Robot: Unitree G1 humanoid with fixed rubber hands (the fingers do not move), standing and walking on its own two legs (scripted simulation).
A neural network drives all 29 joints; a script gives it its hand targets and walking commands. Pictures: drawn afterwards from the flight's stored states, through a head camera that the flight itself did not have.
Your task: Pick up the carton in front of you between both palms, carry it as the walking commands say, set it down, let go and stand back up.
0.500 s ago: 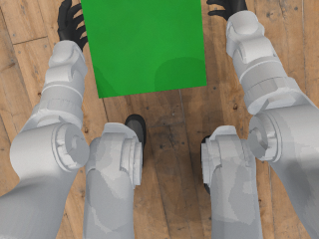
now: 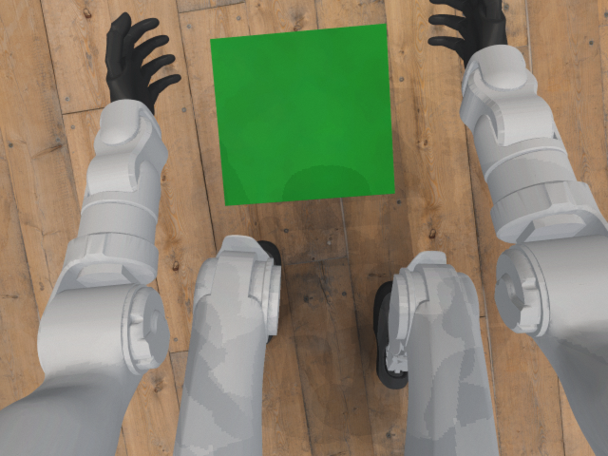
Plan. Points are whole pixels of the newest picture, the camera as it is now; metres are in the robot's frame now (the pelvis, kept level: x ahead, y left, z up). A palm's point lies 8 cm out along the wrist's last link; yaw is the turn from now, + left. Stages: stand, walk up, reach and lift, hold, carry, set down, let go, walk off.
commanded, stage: set down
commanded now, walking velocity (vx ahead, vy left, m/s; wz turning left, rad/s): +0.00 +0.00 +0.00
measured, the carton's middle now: (305, 134) +0.47 +0.07 -0.30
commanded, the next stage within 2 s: let go in 0.72 s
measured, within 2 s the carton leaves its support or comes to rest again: neither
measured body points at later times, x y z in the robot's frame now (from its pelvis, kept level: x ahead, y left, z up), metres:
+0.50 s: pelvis +0.03 +0.00 +0.12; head +0.33 +0.02 +0.45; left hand +0.49 +0.27 +0.01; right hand +0.57 -0.12 +0.01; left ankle +0.14 +0.14 -0.39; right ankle +0.08 -0.13 -0.39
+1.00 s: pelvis +0.07 +0.02 +0.25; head +0.31 +0.03 +0.63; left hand +0.43 +0.27 +0.14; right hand +0.49 -0.15 +0.14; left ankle +0.14 +0.14 -0.39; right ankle +0.08 -0.13 -0.39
